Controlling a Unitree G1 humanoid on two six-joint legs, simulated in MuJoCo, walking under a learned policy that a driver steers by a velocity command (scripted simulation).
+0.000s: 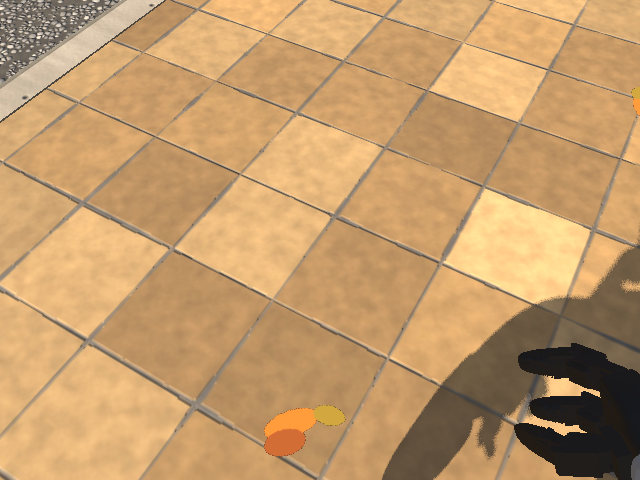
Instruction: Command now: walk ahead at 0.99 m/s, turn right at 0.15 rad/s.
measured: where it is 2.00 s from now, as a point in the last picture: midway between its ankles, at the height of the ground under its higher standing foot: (433, 317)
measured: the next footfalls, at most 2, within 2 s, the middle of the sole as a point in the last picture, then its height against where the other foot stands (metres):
left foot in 0.04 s outside the picture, level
right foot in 0.46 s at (423, 389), level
